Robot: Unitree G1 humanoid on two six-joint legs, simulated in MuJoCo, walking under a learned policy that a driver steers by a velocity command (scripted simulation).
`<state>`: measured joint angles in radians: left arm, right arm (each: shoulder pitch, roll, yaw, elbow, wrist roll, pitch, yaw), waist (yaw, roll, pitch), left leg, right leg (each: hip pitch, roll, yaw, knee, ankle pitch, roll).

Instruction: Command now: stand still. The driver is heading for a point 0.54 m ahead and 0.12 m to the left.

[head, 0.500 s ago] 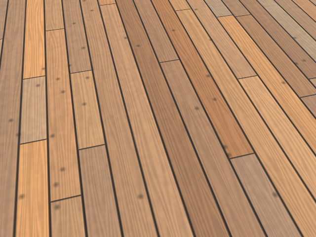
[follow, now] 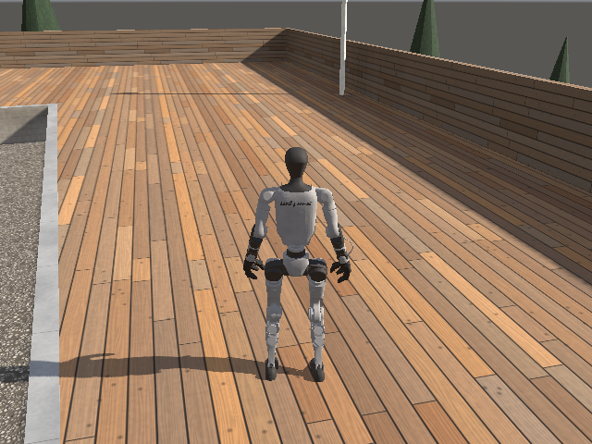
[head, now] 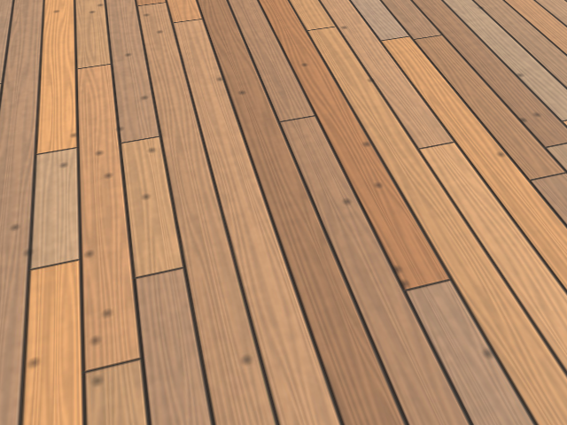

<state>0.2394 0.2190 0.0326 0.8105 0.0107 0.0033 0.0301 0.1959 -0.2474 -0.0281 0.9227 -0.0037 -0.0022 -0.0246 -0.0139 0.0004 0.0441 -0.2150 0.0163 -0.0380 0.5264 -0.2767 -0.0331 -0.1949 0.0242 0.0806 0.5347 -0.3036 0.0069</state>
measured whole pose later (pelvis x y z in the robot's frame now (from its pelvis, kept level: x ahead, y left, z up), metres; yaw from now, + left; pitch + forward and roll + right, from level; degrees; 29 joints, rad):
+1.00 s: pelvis +0.21 +0.00 -0.01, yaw +1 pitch +2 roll +0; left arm -0.06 0.24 0.02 0.79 -0.03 -0.10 -0.04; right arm 0.54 -0.23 -0.02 1.07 0.02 -0.07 -0.02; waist -0.10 -0.01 0.03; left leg 0.19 0.01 -0.03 0.19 -0.40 0.00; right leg -0.54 -0.01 -0.03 0.54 -0.04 -0.05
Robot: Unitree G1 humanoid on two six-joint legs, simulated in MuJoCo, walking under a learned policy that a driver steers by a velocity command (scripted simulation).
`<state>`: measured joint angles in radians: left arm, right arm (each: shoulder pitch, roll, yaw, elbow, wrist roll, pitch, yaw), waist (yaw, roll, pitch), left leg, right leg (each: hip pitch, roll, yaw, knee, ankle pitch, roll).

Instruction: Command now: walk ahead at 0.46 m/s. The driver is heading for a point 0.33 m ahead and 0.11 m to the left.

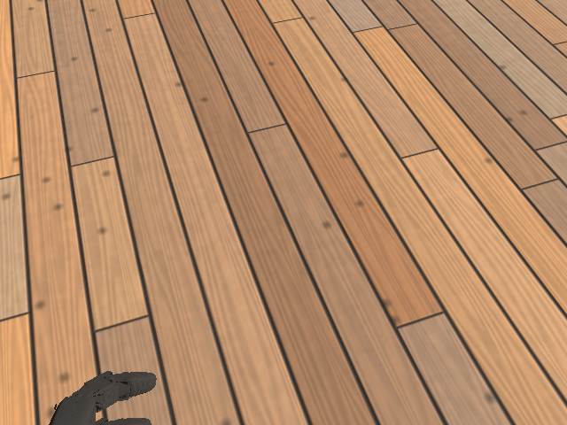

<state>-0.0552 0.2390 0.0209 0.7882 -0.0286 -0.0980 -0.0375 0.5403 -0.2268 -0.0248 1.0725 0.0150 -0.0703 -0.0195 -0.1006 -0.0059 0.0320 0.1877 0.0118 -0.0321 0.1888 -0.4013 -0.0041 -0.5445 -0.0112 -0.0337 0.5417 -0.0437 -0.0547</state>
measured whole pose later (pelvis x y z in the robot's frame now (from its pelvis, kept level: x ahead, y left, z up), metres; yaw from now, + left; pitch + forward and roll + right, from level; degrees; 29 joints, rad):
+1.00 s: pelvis +0.35 +0.01 +0.01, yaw +8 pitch +0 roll +0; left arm 0.24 0.22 0.02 1.07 0.01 -0.02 0.03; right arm 0.15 -0.22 -0.03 0.95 -0.01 -0.01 -0.02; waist 0.00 0.02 0.01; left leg -0.30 -0.02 0.03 0.47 -0.16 0.03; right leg -0.23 -0.04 0.00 0.52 -0.29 0.02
